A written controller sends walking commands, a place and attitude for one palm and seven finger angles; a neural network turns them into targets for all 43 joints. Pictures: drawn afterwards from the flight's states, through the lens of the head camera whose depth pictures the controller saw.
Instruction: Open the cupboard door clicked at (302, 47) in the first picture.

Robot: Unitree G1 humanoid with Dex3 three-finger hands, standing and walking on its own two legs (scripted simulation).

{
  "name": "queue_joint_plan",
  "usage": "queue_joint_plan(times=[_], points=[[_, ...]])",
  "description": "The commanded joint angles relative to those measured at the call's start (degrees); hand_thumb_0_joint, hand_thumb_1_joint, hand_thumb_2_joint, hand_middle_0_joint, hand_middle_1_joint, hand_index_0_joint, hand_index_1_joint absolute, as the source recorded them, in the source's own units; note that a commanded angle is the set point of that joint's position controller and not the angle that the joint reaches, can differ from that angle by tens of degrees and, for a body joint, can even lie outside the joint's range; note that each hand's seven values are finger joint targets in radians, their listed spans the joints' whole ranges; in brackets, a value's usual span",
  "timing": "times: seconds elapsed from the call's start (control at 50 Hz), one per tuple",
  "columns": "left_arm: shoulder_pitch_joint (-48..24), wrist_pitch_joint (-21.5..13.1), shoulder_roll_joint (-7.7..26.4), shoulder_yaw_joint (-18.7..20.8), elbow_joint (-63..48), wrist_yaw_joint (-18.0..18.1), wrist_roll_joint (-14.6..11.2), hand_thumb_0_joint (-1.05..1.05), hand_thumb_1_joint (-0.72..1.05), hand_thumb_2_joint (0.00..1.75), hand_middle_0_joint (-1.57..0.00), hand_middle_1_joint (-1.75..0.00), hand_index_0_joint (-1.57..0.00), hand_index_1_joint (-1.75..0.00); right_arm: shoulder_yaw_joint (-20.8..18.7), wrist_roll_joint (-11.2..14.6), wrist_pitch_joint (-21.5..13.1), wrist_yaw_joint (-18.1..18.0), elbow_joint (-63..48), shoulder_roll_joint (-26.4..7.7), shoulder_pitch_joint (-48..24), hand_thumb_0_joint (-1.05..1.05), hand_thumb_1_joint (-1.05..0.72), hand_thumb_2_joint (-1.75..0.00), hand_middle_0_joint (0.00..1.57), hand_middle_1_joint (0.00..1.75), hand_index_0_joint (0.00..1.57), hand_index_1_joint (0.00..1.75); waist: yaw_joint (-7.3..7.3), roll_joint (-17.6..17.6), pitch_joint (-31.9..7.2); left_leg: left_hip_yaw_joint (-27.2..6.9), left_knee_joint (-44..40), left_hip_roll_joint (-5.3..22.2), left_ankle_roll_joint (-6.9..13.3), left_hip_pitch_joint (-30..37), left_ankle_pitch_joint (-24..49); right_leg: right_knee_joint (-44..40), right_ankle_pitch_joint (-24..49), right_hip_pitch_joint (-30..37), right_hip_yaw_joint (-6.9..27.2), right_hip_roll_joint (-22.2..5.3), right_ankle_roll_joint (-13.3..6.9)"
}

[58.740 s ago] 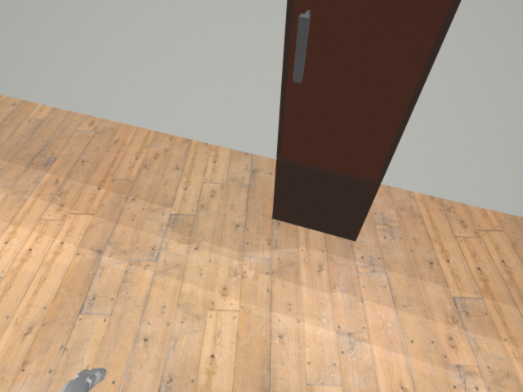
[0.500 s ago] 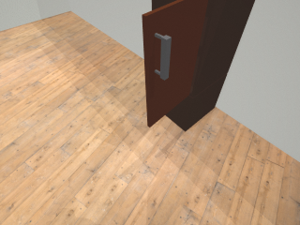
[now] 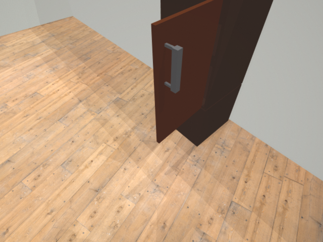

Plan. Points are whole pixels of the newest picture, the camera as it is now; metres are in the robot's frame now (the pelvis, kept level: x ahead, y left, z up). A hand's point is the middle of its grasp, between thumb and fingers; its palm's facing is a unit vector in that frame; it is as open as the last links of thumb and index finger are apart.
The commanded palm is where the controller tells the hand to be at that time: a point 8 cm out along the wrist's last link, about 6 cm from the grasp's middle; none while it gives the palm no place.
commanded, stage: look to check the result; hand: left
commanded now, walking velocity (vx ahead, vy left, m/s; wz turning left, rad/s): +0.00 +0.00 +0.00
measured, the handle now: (171, 68) +0.64 +0.00 +0.08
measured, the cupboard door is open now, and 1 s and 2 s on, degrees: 94 94 94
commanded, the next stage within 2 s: stand and wait in 0.58 s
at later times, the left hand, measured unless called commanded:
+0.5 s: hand out of the picture +0.09 +0.23 -0.16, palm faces +0.00 -0.94 -0.34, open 7.4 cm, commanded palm none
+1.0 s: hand out of the picture +0.12 +0.22 -0.15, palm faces -0.02 -0.94 -0.33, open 7.4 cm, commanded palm none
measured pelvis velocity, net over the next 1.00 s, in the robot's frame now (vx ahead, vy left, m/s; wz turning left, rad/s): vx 0.03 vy -0.02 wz -0.01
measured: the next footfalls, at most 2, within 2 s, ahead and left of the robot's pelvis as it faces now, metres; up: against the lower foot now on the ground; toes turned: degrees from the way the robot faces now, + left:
none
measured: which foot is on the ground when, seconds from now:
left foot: down 0.00-1.00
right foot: down 0.00-1.00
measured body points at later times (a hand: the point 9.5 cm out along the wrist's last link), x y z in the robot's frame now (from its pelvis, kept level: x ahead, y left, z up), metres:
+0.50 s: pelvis +0.03 -0.01 +0.00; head +0.05 -0.02 +0.45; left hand +0.09 +0.28 -0.13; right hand +0.09 -0.29 -0.15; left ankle -0.02 +0.10 -0.75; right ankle +0.03 -0.08 -0.75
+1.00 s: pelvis +0.03 -0.02 +0.00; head +0.06 -0.03 +0.45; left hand +0.12 +0.27 -0.13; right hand +0.09 -0.30 -0.15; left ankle -0.02 +0.10 -0.75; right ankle +0.03 -0.08 -0.75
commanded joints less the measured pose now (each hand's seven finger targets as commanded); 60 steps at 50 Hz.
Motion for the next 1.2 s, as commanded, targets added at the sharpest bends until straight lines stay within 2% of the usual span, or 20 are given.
queue_joint_plan(times=[0.0, 0.22, 0.44, 0.6, 0.64, 0.72, 0.8, 1.18], points=[[0.5, -0.8, 11.0, 2.2, -2.3, 0.6, 0.0, 0.0, 0.9, 0.9, -0.2, -0.3, -0.2, -0.3, -1.2, 0.3, -0.8, -0.3, -2.2, -9.0, 0.8, 0.0, -0.9, -0.9, 0.2, 0.3, 0.2, 0.3, 0.08, 0.2, -1.3, -6.8, -4.6, 8.0, 0.4, -3.9, 5.7, -3.8, 3.4, 4.6, 9.2, -8.9, -0.4], [-0.9, -1.1, 13.1, 2.4, -2.4, 0.6, 0.0, 0.0, 0.9, 0.9, -0.2, -0.3, -0.2, -0.3, -1.5, 0.5, -0.7, -0.3, -2.6, -11.4, -1.6, 0.0, -0.9, -0.9, 0.2, 0.3, 0.2, 0.3, -0.14, -1.1, -4.0, -6.3, -4.1, 8.4, 0.3, -0.8, 8.7, -3.8, 10.3, 6.6, 9.2, -9.4, -0.2], [-2.2, -1.2, 14.9, 2.4, -2.7, 0.7, 0.0, 0.0, 0.9, 0.9, -0.2, -0.3, -0.2, -0.3, -1.5, 0.6, -0.6, -0.3, -3.0, -13.2, -3.0, 0.0, -0.9, -0.9, 0.2, 0.3, 0.2, 0.3, -0.1, -1.5, -4.7, -6.1, -4.2, 8.8, 0.1, 1.0, 12.1, -3.4, 15.0, 7.3, 9.0, -9.4, -0.1], [-3.2, -1.1, 15.4, 2.3, -2.9, 0.6, -0.1, 0.0, 0.9, 0.9, -0.2, -0.3, -0.2, -0.3, -1.4, 0.5, -0.7, -0.3, -3.1, -13.9, -3.7, 0.0, -0.9, -0.9, 0.2, 0.3, 0.2, 0.3, -0.13, -0.3, -4.1, -6.1, -4.9, 8.9, -0.1, 0.9, 11.7, -3.9, 14.6, 7.7, 9.5, -9.4, -0.2], [-3.5, -1.1, 15.6, 2.3, -3.0, 0.6, 0.0, 0.0, 0.9, 0.9, -0.2, -0.3, -0.2, -0.3, -1.3, 0.6, -0.6, -0.3, -3.2, -13.9, -3.5, 0.0, -0.9, -0.9, 0.2, 0.3, 0.2, 0.3, -0.13, -1.3, -4.4, -6.0, -4.9, 9.0, -0.1, 0.8, 11.4, -4.1, 14.5, 8.1, 9.1, -9.3, -0.1], [-3.6, -1.3, 15.7, 2.3, -3.2, 0.6, -0.1, 0.0, 0.9, 0.9, -0.2, -0.3, -0.2, -0.3, -1.5, 0.6, -0.7, -0.3, -3.2, -14.3, -3.6, 0.0, -0.9, -0.9, 0.2, 0.3, 0.2, 0.3, -0.2, -0.6, -5.4, -5.8, -4.7, 9.1, -0.2, 1.7, 12.7, -3.8, 16.8, 8.7, 9.6, -9.5, -0.1], [-3.9, -1.2, 15.8, 2.4, -3.3, 0.6, -0.2, 0.0, 0.9, 0.9, -0.2, -0.3, -0.2, -0.3, -1.5, 0.6, -0.7, -0.4, -3.3, -14.1, -3.4, 0.0, -0.9, -0.9, 0.2, 0.3, 0.2, 0.3, -0.23, -1.2, -4.7, -5.9, -4.9, 9.1, -0.3, 1.3, 13.2, -3.6, 17.7, 8.9, 9.4, -9.4, -0.1], [-3.7, -1.2, 15.7, 2.3, -3.1, 0.7, -0.2, 0.0, 0.9, 0.9, -0.2, -0.3, -0.2, -0.3, -1.5, 0.6, -0.5, -0.4, -2.7, -13.8, -2.7, 0.0, -0.9, -0.9, 0.2, 0.3, 0.2, 0.3, -0.24, -1.4, -4.3, -5.5, -5.2, 8.9, -0.2, 1.2, 10.4, -4.9, 15.7, 8.9, 10.0, -9.5, 0.5]])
